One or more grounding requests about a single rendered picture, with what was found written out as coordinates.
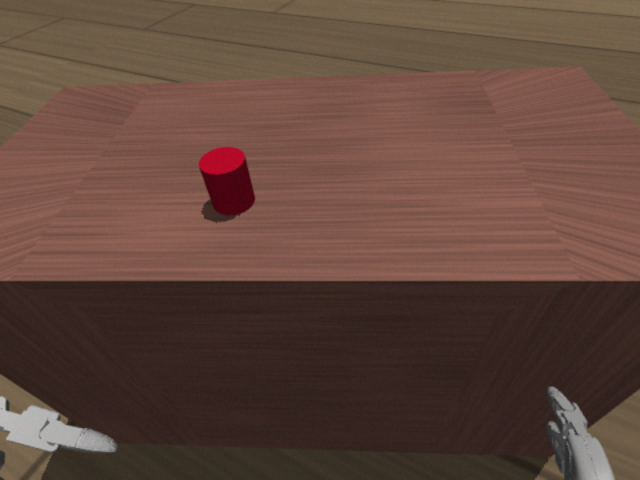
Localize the left robot hand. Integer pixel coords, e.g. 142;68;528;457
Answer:
0;396;118;453

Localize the right robot hand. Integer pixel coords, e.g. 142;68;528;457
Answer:
547;386;615;480

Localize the can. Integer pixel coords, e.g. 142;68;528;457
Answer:
199;147;255;216

